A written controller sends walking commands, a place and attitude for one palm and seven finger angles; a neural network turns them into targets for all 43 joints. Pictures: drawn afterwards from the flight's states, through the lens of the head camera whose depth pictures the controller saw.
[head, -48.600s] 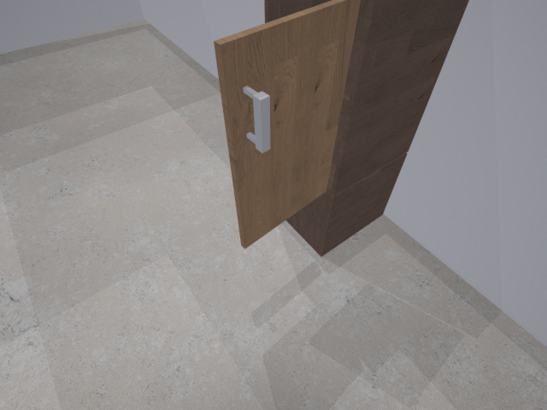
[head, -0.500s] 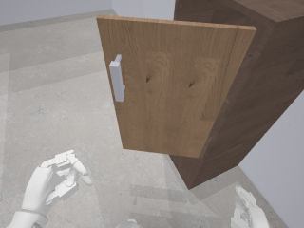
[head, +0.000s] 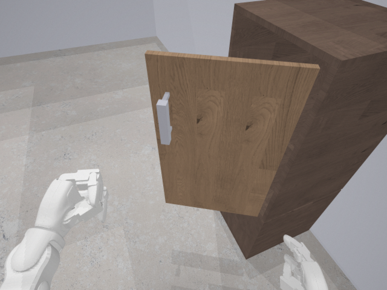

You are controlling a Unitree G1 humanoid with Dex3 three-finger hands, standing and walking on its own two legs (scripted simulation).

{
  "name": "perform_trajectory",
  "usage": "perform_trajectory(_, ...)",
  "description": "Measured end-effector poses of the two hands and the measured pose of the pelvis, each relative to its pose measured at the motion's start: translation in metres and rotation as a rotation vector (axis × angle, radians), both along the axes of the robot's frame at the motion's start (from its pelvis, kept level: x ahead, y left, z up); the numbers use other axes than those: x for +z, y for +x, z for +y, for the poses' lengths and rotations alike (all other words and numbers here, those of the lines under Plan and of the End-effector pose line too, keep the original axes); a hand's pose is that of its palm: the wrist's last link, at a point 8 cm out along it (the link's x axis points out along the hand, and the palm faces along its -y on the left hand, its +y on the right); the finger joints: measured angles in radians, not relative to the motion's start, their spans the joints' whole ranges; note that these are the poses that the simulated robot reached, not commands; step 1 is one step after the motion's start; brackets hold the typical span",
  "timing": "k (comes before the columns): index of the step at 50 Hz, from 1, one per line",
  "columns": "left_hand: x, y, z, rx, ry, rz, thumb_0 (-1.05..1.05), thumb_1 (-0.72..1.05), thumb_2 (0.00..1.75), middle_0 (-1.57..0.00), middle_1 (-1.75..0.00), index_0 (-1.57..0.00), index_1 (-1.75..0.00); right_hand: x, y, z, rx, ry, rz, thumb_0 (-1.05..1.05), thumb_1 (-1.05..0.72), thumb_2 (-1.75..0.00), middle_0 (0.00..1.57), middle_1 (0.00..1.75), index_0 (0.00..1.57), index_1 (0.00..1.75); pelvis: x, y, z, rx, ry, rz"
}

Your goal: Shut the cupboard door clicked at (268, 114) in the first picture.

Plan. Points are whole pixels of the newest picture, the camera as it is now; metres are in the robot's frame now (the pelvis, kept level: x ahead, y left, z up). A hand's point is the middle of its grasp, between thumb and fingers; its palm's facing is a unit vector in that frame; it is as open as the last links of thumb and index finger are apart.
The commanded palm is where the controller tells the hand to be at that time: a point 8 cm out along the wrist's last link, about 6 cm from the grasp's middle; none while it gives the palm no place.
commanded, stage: raise the hand and make a fist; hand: left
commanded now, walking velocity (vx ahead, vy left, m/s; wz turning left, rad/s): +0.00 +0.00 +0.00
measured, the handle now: (166, 118) +0.47 +0.12 +0.12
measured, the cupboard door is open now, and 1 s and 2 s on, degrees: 58 58 58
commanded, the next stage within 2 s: bring the fist close to the handle in 0.36 s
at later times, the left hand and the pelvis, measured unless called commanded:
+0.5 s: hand (109, 210) +0.22 +0.17 +0.12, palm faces -0.05 -1.00 -0.07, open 3.1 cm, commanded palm +0.20 +0.22 +0.12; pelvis -0.01 -0.02 +0.00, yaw +0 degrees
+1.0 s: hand (138, 173) +0.30 +0.14 +0.12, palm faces -0.08 -1.00 -0.04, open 3.1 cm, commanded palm +0.28 +0.19 +0.12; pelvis +0.01 -0.02 +0.00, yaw -1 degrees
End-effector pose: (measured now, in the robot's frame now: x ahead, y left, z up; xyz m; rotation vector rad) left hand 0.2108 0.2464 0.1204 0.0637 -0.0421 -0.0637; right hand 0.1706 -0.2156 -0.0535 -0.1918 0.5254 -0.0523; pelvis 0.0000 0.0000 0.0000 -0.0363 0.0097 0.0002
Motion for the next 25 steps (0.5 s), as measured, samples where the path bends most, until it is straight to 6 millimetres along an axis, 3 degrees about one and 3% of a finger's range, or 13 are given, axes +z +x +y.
perform_trajectory(13,-0.002,-0.006,-0.012,0.012,-0.006,0.024,0.01,0.9,0.9,-1.3,-1.5,-1.3,-1.5,0.004,-0.009,-0.022,-0.029,-0.015,-0.004,0.01,-0.9,-0.9,0.2,0.3,0.2,0.3,0.004,-0.003,-0.009,-0.005,0.012,-0.021)
perform_trajectory(25,0.0,-0.01,-0.022,0.012,0.005,0.014,0.01,0.9,0.9,-1.31,-1.5,-1.3,-1.5,0.001,-0.009,-0.03,-0.028,0.001,-0.014,0.01,-0.9,-0.9,0.2,0.3,0.2,0.3,0.004,-0.006,-0.02,-0.002,0.016,-0.03)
